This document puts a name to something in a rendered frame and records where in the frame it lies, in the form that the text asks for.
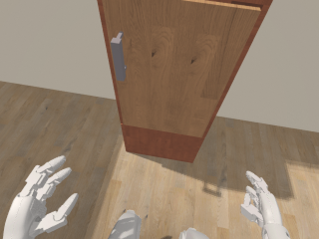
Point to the left robot hand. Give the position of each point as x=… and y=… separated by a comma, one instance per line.
x=30, y=203

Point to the right robot forearm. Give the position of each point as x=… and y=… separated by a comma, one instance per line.
x=274, y=231

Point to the right robot hand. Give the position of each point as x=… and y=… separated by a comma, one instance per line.
x=265, y=209

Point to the cupboard door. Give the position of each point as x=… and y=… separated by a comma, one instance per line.
x=179, y=55

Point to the robot left thigh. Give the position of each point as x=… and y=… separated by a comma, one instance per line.
x=127, y=227

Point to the handle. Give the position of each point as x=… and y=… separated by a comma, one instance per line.
x=118, y=57

